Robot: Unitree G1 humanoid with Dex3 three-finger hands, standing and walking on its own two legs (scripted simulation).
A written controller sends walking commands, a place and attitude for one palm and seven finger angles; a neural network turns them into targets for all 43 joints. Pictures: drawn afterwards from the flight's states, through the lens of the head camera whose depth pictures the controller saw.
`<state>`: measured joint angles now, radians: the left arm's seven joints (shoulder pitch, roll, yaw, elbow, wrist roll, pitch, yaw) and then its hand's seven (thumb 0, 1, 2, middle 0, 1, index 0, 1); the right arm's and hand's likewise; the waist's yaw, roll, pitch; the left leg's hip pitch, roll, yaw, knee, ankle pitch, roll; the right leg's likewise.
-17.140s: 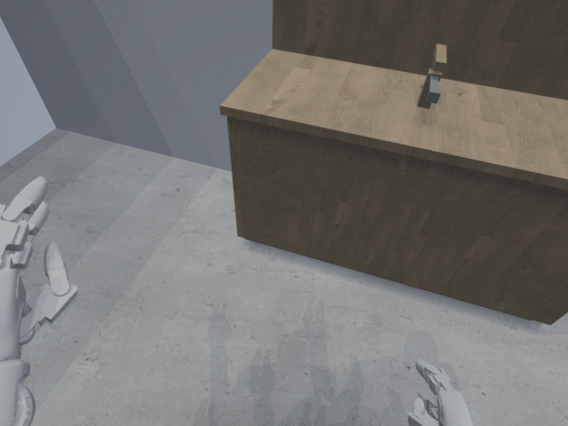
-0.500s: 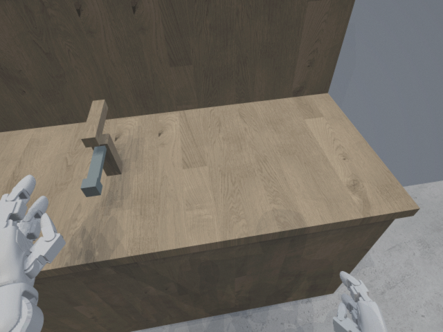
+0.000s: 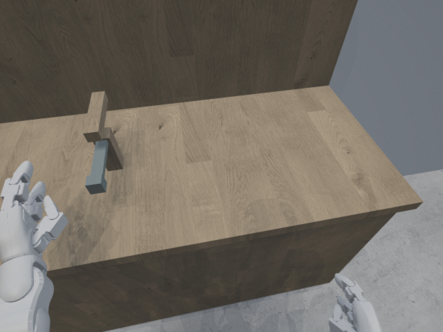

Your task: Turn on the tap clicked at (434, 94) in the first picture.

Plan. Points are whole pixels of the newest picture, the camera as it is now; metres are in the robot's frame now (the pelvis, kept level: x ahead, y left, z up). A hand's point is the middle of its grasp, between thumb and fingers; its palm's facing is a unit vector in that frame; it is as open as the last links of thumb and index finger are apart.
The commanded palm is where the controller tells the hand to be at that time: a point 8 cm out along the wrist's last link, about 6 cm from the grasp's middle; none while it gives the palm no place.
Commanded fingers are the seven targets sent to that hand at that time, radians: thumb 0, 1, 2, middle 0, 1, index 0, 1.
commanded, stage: reach beside the lever's end, fingers flat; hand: left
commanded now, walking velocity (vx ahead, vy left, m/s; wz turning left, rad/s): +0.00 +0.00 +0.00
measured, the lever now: (96, 184) +0.34 +0.28 +0.07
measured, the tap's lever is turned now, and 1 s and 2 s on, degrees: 0 0 6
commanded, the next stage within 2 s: push the lever round in 0.96 s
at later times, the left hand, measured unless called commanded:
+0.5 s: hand (73, 198) +0.31 +0.31 +0.07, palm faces +0.52 -0.85 -0.10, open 7.8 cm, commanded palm +0.27 +0.34 +0.07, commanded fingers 0.00 0.90 0.90 -0.15 -0.15 -0.15 -0.15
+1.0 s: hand (74, 197) +0.31 +0.31 +0.06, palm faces +0.53 -0.85 -0.10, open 7.8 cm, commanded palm +0.27 +0.34 +0.06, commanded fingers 0.00 0.90 0.90 -0.15 -0.15 -0.15 -0.15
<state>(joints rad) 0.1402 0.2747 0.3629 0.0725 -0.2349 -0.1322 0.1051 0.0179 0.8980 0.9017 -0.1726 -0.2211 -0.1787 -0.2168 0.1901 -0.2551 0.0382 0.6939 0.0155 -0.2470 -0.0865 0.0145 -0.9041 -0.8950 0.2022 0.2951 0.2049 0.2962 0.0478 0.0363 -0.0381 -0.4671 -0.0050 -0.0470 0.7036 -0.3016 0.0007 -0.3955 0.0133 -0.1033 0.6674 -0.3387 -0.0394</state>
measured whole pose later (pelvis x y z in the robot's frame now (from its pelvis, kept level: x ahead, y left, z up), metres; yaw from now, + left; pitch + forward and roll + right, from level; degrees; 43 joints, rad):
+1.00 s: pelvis +0.00 +0.00 -0.01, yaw -1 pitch +8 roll -2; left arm -0.09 0.33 0.45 0.41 -0.20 -0.27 0.06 0.02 0.90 0.90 -0.15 -0.15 -0.16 -0.15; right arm 0.23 -0.26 0.02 0.69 0.00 -0.13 -0.07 0.01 -0.91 -0.89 0.20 0.29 0.20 0.30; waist 0.01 0.03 -0.07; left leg -0.60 0.01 -0.04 0.80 -0.34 0.00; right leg -0.53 0.03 -0.10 0.75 -0.36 -0.04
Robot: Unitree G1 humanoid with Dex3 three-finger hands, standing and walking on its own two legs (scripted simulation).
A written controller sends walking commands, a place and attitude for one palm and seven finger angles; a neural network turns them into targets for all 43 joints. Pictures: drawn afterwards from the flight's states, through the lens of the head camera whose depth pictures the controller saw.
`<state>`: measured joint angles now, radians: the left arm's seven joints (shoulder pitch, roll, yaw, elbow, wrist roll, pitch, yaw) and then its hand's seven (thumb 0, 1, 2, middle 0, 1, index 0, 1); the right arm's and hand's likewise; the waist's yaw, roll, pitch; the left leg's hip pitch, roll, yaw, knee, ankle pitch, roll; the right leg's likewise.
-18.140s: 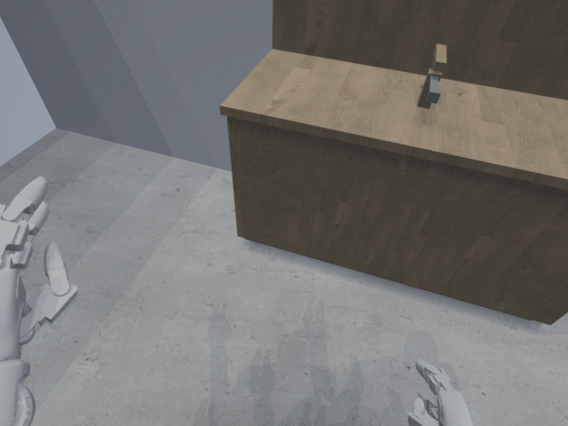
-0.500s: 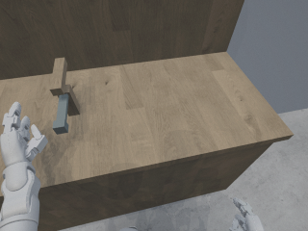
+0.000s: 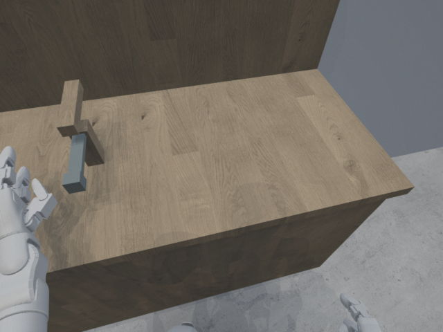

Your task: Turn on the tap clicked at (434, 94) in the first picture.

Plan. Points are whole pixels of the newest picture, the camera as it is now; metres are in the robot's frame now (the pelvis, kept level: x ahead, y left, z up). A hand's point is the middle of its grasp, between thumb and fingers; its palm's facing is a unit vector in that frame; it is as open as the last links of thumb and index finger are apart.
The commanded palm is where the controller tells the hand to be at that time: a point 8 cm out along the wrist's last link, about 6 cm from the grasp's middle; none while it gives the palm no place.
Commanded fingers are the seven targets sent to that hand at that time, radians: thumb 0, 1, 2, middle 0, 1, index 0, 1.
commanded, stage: push the lever round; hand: left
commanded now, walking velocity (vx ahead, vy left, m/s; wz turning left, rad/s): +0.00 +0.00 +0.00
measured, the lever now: (74, 182) +0.34 +0.29 +0.08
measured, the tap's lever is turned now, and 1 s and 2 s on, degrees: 0 6 34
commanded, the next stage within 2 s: none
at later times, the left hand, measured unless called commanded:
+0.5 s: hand (62, 196) +0.31 +0.30 +0.07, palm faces +0.52 -0.85 -0.08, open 7.8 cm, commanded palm +0.27 +0.33 +0.07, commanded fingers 0.00 0.90 0.90 -0.15 -0.15 -0.15 -0.15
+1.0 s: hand (78, 194) +0.32 +0.27 +0.07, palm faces +0.55 -0.83 -0.06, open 7.8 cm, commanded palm +0.28 +0.29 +0.07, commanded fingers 0.00 0.90 0.90 -0.15 -0.15 -0.15 -0.15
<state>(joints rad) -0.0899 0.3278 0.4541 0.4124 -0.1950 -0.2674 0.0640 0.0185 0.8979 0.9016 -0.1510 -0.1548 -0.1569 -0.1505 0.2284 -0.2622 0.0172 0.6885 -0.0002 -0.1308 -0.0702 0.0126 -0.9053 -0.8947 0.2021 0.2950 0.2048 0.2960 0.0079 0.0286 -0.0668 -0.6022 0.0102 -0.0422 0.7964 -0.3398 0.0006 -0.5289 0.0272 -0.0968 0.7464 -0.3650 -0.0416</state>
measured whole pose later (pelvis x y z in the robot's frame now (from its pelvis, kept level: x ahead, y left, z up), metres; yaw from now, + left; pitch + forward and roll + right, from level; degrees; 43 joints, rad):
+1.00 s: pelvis +0.00 +0.00 +0.00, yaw +1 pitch +8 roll -2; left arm -0.10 0.23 0.31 0.34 -0.15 -0.25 0.23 0.02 0.91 0.90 -0.15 -0.15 -0.16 -0.15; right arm 0.20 -0.25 0.02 0.68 -0.01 -0.11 -0.05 0.01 -0.91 -0.89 0.20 0.29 0.20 0.30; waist 0.01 0.03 -0.07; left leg -0.60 0.00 -0.05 0.80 -0.34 0.00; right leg -0.52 0.02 -0.10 0.75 -0.37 -0.04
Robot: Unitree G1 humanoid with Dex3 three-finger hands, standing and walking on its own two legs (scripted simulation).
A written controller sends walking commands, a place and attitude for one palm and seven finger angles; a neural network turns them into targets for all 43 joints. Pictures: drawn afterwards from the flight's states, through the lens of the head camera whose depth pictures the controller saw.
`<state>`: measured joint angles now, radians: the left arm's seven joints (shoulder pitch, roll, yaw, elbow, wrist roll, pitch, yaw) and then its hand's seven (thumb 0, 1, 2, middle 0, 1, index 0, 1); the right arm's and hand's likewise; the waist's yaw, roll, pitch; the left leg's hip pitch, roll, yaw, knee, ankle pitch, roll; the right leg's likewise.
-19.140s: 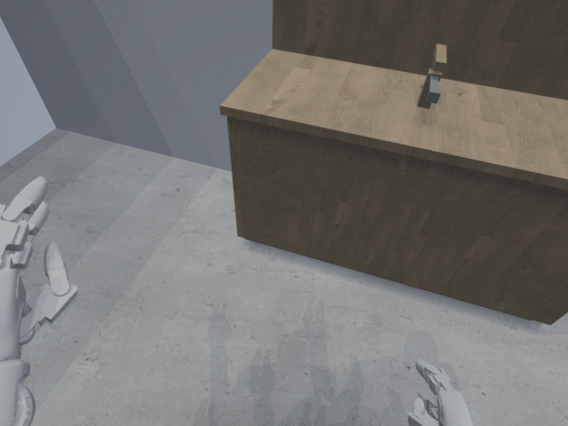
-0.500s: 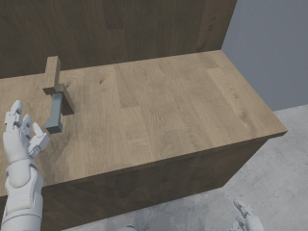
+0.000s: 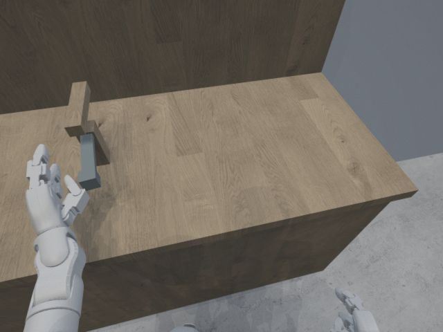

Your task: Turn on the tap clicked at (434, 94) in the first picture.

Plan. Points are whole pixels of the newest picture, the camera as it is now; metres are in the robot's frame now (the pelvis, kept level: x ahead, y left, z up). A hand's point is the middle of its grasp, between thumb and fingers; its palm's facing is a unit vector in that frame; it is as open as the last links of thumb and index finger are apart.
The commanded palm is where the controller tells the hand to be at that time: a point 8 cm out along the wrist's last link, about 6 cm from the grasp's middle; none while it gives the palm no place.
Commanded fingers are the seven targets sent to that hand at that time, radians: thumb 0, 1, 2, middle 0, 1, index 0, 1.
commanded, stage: push the lever round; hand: left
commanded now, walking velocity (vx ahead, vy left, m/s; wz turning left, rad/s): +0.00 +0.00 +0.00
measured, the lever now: (89, 179) +0.35 +0.27 +0.08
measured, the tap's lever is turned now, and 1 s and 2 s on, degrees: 6 34 66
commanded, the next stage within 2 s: none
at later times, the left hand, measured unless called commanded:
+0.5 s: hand (102, 188) +0.33 +0.24 +0.07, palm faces +0.63 -0.77 -0.05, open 7.8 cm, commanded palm +0.30 +0.26 +0.07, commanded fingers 0.00 0.90 0.90 -0.15 -0.15 -0.15 -0.15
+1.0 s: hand (122, 176) +0.36 +0.22 +0.07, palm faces +0.72 -0.70 -0.06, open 7.8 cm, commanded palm +0.32 +0.23 +0.07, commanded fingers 0.00 0.90 0.90 -0.15 -0.15 -0.15 -0.15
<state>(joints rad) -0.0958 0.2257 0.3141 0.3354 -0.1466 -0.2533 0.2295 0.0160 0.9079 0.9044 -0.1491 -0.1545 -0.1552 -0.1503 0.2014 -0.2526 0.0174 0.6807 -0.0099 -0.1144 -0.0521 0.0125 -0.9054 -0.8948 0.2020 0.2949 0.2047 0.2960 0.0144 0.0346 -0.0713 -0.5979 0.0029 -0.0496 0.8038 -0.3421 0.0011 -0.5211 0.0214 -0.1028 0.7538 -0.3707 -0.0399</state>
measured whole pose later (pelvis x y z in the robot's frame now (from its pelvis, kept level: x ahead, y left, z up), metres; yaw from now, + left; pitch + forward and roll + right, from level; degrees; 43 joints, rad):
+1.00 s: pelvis +0.01 -0.01 +0.00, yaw +0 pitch +8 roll -1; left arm -0.25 0.07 0.21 0.42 0.00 -0.16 0.65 0.02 0.90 0.90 -0.15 -0.15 -0.16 -0.15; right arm 0.17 -0.22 0.00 0.70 -0.05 -0.01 -0.02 0.01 -0.91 -0.89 0.20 0.29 0.20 0.30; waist -0.01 0.03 -0.10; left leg -0.57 0.01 -0.05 0.78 -0.34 -0.01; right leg -0.50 0.03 -0.10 0.74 -0.37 -0.05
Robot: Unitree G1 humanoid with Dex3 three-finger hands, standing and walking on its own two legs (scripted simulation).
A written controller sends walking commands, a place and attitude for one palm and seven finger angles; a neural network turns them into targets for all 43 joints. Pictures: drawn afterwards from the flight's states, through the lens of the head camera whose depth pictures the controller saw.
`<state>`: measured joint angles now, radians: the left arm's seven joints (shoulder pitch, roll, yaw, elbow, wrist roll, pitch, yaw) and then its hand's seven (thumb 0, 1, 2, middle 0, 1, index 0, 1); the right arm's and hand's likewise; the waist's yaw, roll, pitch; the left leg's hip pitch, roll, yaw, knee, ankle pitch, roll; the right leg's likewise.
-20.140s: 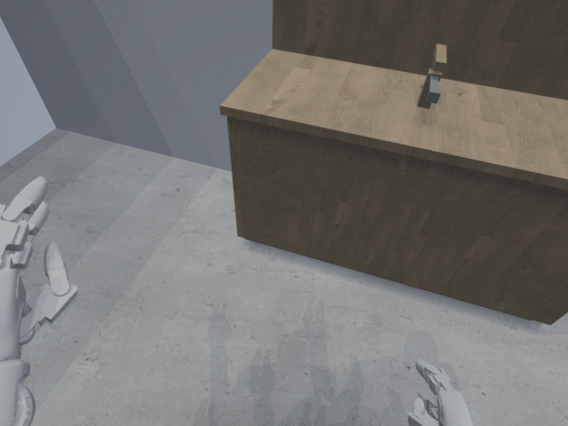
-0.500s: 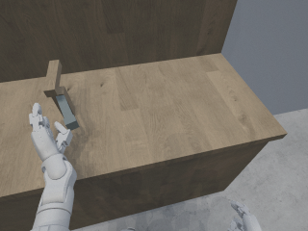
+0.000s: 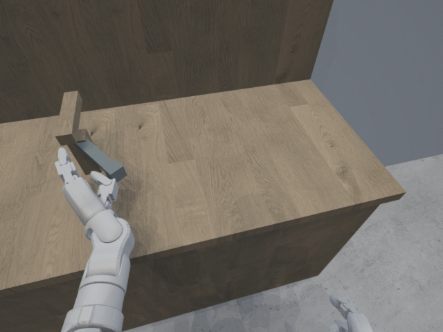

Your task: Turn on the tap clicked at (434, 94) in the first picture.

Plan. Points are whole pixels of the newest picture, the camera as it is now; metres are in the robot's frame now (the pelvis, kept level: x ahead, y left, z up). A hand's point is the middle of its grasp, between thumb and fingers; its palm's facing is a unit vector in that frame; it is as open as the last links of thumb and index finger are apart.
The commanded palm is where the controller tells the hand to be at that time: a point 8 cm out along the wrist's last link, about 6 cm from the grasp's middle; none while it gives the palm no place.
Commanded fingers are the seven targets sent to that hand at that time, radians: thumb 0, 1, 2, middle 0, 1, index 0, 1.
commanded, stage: push the lever round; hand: left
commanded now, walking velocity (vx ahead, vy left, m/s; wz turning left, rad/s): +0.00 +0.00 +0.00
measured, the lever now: (115, 171) +0.38 +0.23 +0.08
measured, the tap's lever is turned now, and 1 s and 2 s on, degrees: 34 66 71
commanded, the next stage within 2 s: lift the hand up off the lever in 1.22 s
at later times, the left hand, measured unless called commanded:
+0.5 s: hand (131, 171) +0.39 +0.20 +0.07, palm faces +0.77 -0.63 -0.07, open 7.7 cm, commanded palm +0.34 +0.21 +0.07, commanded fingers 0.00 0.90 0.90 -0.15 -0.15 -0.15 -0.15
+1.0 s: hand (142, 159) +0.42 +0.19 +0.07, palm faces +0.82 -0.57 -0.12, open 7.7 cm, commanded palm +0.37 +0.19 +0.07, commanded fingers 0.00 0.90 0.90 -0.15 -0.15 -0.15 -0.15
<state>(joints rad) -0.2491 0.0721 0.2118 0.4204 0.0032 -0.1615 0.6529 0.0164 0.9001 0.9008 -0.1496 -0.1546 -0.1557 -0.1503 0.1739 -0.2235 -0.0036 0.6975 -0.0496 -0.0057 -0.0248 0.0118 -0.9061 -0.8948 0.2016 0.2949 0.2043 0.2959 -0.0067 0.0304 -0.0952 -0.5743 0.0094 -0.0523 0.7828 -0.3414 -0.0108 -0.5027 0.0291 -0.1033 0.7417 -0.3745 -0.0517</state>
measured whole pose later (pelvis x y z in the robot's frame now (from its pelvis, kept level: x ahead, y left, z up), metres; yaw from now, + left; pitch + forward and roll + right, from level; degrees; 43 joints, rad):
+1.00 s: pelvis +0.00 -0.01 -0.01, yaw +0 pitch +12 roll -1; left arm -0.62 0.01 0.31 0.75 0.13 -0.10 0.93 0.01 0.94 0.92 -0.15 -0.15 -0.13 -0.14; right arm 0.19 -0.20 -0.04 0.79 -0.10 0.01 0.03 0.01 -0.91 -0.89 0.20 0.29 0.20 0.30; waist -0.04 0.03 -0.14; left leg -0.69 0.02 -0.06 0.83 -0.35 -0.03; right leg -0.62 0.04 -0.11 0.80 -0.39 -0.07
